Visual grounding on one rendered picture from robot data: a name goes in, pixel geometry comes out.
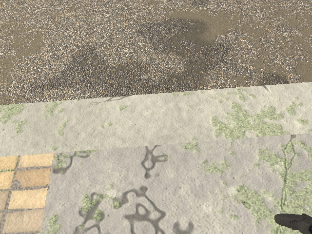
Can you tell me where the right robot hand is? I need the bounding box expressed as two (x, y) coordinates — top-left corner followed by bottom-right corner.
(274, 214), (312, 234)

